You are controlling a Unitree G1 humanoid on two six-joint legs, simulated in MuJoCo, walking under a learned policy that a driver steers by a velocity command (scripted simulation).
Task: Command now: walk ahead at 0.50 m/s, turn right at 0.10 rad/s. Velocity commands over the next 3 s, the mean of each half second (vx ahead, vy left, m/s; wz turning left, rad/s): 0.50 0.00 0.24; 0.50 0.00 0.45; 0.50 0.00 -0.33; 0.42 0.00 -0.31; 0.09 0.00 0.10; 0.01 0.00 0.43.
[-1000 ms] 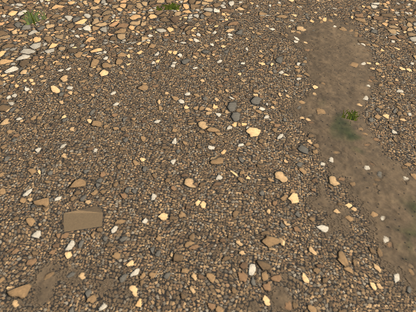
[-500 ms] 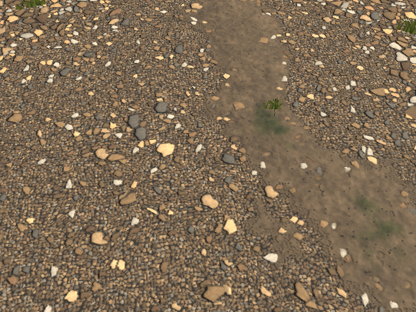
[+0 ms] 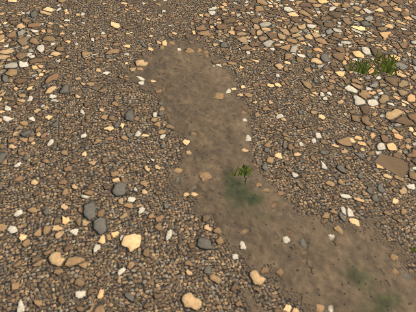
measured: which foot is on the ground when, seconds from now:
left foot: down 0.00-0.26, up 0.28-0.76, down 0.78-1.00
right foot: up 0.00-0.24, down 0.26-0.76, up 0.78-1.00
